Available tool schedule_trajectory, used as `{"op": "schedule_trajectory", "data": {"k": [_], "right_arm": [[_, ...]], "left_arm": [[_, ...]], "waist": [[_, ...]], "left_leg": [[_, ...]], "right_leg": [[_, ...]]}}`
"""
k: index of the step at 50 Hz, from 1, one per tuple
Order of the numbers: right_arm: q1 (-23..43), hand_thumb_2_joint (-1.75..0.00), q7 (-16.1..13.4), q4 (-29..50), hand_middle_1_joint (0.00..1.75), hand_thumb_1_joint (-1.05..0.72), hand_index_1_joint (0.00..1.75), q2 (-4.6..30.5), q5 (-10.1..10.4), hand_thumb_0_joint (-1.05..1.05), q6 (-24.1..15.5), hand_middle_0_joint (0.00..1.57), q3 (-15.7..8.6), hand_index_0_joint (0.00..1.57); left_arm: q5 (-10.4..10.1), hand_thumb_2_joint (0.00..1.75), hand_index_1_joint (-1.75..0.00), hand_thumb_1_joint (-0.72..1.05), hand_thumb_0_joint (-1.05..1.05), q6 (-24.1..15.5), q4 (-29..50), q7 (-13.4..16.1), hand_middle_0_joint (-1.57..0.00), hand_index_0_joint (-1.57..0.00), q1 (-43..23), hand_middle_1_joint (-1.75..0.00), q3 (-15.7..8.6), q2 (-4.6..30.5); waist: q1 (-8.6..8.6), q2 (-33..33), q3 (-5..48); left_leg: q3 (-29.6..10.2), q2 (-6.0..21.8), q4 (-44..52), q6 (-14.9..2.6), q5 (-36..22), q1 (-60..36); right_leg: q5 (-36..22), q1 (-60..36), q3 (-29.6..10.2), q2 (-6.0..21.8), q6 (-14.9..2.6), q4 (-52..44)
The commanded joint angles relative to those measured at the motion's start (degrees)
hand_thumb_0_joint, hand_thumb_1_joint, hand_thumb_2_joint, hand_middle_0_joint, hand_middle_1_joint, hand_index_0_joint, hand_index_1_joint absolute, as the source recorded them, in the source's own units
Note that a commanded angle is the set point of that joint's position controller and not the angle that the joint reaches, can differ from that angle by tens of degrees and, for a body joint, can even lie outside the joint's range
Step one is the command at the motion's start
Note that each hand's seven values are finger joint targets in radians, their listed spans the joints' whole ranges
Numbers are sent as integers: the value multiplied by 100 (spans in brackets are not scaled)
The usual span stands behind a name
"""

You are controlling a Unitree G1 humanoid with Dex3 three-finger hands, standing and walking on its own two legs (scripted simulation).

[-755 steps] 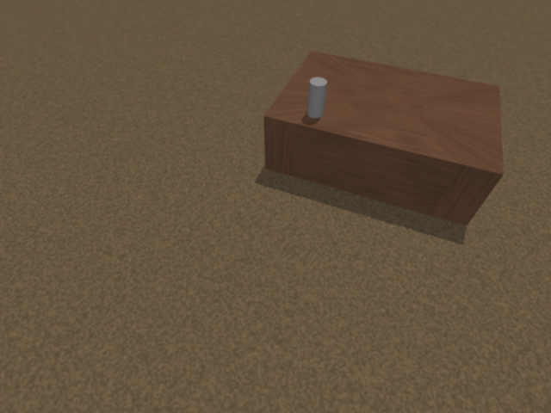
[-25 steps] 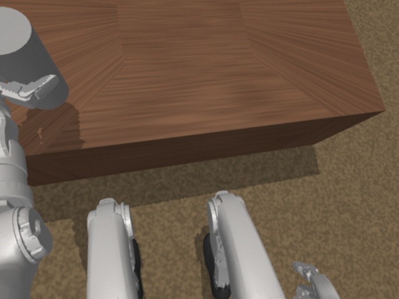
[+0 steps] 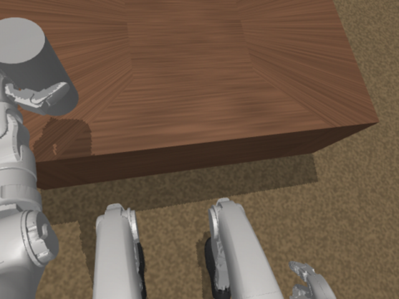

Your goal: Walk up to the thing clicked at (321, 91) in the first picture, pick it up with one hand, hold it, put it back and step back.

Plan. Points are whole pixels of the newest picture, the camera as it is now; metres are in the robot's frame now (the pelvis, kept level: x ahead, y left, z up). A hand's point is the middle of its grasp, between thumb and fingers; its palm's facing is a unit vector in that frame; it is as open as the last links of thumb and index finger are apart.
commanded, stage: settle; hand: left
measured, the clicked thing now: (40, 74) +0.51 +0.24 +0.01
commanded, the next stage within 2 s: lift in 0.16 s
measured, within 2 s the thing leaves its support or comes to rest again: neither
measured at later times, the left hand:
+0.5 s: hand (32, 67) +0.50 +0.24 +0.04, palm faces +0.20 -0.98 -0.03, open 10.8 cm
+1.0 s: hand out of the picture +0.44 +0.23 +0.15, palm faces +0.21 -0.98 -0.02, open 10.8 cm
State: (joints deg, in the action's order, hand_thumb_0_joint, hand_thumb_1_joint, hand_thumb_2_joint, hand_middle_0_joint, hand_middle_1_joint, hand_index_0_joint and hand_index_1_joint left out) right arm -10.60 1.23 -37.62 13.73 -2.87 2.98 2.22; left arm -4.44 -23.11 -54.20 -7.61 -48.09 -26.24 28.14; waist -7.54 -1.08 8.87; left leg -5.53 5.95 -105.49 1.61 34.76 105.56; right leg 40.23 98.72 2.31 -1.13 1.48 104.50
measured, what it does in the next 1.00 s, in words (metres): rises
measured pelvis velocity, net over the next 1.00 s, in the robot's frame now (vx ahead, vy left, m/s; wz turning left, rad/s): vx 0.03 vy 0.00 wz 0.05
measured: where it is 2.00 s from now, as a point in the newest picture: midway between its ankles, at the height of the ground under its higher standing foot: (178, 282)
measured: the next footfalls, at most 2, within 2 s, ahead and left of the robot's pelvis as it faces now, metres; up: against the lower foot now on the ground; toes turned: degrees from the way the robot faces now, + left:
none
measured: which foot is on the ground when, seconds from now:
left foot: down 0.00-1.00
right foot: down 0.00-1.00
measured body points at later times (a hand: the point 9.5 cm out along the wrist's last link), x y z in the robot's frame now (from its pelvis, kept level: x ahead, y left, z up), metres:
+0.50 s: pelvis +0.00 +0.00 +0.02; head +0.20 +0.04 +0.43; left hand +0.49 +0.29 +0.04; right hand +0.08 -0.26 -0.10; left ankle +0.08 +0.14 -0.47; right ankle +0.06 -0.13 -0.47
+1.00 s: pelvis +0.03 +0.00 +0.12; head +0.16 +0.03 +0.55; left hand +0.42 +0.28 +0.15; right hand +0.16 -0.24 -0.01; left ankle +0.08 +0.14 -0.47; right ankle +0.06 -0.13 -0.47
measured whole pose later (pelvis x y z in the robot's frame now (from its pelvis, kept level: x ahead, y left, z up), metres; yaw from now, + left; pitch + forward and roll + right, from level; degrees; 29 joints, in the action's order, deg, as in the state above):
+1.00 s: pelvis +0.03 +0.00 +0.12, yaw +3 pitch +25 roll -4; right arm -10.7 -0.2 -38.2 13.3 0.0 1.3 0.1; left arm -8.3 -20.0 -35.7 -4.6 -27.1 -16.9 17.3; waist -3.6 -1.7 8.3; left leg -3.6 5.4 -82.4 1.7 31.0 76.4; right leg 35.5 69.7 2.6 -0.1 1.2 80.5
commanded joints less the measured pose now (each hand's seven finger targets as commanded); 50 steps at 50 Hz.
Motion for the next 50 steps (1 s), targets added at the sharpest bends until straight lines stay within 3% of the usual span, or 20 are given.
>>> {"op": "schedule_trajectory", "data": {"k": [1,3,6,11,14,19,21,28,31,34,35,38,40,41,42,44,46,47,49,50], "right_arm": [[-965,-90,-91,187,30,-91,30,1103,-19,0,-88,20,-426,20],[-984,-90,-93,170,30,-91,30,1103,-19,0,-77,20,-444,20],[-915,-90,-101,247,30,-90,30,1109,-5,0,-99,20,-432,20],[-1018,-90,-87,182,30,-90,30,1086,-20,0,-97,20,-439,20],[-991,-91,-90,169,30,-93,30,1087,-15,0,-98,20,-445,20],[-953,-90,-99,167,30,-93,30,1079,9,0,-95,20,-465,20],[-978,-90,-109,177,30,-93,30,1100,15,0,-110,20,-488,20],[-871,-90,-129,270,30,-92,30,1028,88,0,-114,20,-504,20],[-862,-90,-140,231,30,-92,30,994,100,0,-164,20,-526,20],[-836,-90,-165,177,30,-92,30,1008,140,0,-169,20,-552,20],[-825,-90,-165,212,30,-91,30,986,145,0,-186,20,-549,20],[-711,-90,-159,304,30,-91,30,956,167,0,-226,20,-552,20],[-704,-90,-162,217,30,-91,30,943,196,0,-242,20,-564,20],[-717,-90,-176,261,30,-92,30,938,199,0,-253,20,-578,20],[-708,-90,-188,271,30,-92,30,923,215,0,-255,20,-576,20],[-600,-90,-193,389,30,-91,30,921,235,0,-302,20,-576,20],[-570,-90,-223,378,30,-91,30,916,281,0,-315,20,-588,20],[-581,-90,-234,313,30,-91,30,886,291,0,-316,20,-584,20],[-546,-90,-250,371,30,-91,30,877,308,0,-344,20,-583,20],[-467,-90,-274,446,30,-91,30,889,325,0,-356,20,-581,20]], "left_arm": [[-94,130,-145,9,0,-489,1385,10,-130,-133,-2292,-146,-226,1460],[-65,131,-146,9,0,-507,1296,1,-130,-133,-2327,-146,-155,1385],[-92,132,-146,10,0,-525,1448,26,-131,-134,-2396,-147,-195,1471],[-94,133,-146,9,0,-557,1351,26,-129,-132,-2296,-147,-171,1349],[-83,126,-145,12,0,-567,1419,40,-133,-137,-2391,-147,-89,1341],[-109,127,-147,9,0,-588,1695,-24,-135,-139,-2261,-149,-53,1384],[-140,127,-146,9,0,-561,1842,-48,-134,-138,-2245,-148,-87,1375],[-218,128,-147,11,0,-437,2102,21,-133,-137,-1698,-149,-63,1171],[-304,129,-147,8,0,-388,2232,10,-132,-137,-1443,-149,164,817],[-324,130,-147,10,0,-294,2035,104,-131,-136,-938,-149,86,757],[-324,131,-147,12,0,-346,2592,121,-131,-135,-1201,-149,158,805],[-365,132,-149,13,0,-341,2805,136,-134,-138,-857,-151,259,615],[-419,133,-149,13,0,-271,2499,143,-133,-137,-341,-151,470,196],[-410,133,-149,12,0,-315,3106,177,-133,-137,-641,-151,425,379],[-426,134,-150,12,0,-286,3038,206,-134,-138,-456,-152,337,457],[-423,133,-149,12,0,-265,3444,214,-133,-136,-448,-150,629,264],[-466,134,-150,12,0,-159,3174,299,-133,-136,91,-150,551,165],[-498,133,-149,11,0,-137,3200,291,-133,-136,246,-150,717,-59],[-526,133,-149,9,0,-109,3458,360,-132,-135,369,-149,705,-60],[-515,133,-148,10,0,-100,3591,369,-133,-136,377,-149,850,-131]], "waist": [[16,-1060,3703],[-65,-1065,3640],[1,-1057,3746],[-13,-1005,3921],[-61,-1032,3759],[55,-1139,3953],[46,-1223,4143],[125,-981,3899],[89,-797,3927],[196,-728,3555],[181,-815,3599],[238,-882,3680],[239,-672,3232],[242,-810,3388],[295,-758,3423],[266,-779,3316],[332,-572,3040],[297,-533,2907],[361,-530,2844],[334,-562,2714]], "left_leg": [[17,-119,1131,-300,-1272,-3492],[-33,-115,1237,-281,-1031,-3530],[2,-144,1303,-284,-1015,-3548],[59,-155,1248,-314,-1391,-3680],[86,-163,1339,-301,-1072,-3565],[79,-162,1506,-280,-1072,-3905],[67,-162,1486,-279,-1426,-4115],[55,-165,1874,-274,-1416,-4323],[158,-193,1918,-317,-1634,-4397],[108,-181,2210,-298,-1519,-4619],[133,-181,2246,-287,-1519,-4626],[112,-194,2456,-265,-1910,-5083],[47,-172,2685,-250,-1843,-5214],[104,-192,2714,-252,-1960,-5302],[155,-216,2768,-267,-1995,-5361],[170,-220,3007,-245,-1856,-5546],[155,-217,3241,-236,-1746,-5701],[167,-233,3346,-230,-1678,-5659],[169,-240,3553,-214,-1728,-5914],[187,-252,3667,-199,-1651,-5993]], "right_leg": [[-1575,-1183,139,-106,-337,-1358],[-1395,-1124,148,-96,-342,-1392],[-1407,-1287,122,-99,-342,-1502],[-1699,-1497,117,-92,-320,-1518],[-1465,-1489,90,-101,-320,-1637],[-1441,-1629,77,-92,-341,-1735],[-1727,-1721,88,-88,-336,-1722],[-1760,-2217,94,-79,-313,-2124],[-2071,-2654,45,-81,-280,-2349],[-1919,-2668,62,-66,-286,-2564],[-1942,-2793,47,-75,-289,-2597],[-2251,-3077,89,-74,-299,-2728],[-2159,-3005,130,-79,-300,-2872],[-2291,-3197,93,-73,-295,-2973],[-2374,-3440,55,-69,-274,-3118],[-2301,-3619,41,-67,-283,-3317],[-2196,-3802,54,-71,-274,-3519],[-2172,-3877,53,-67,-272,-3617],[-2203,-4083,54,-60,-274,-3788],[-2149,-4117,50,-55,-283,-3881]]}}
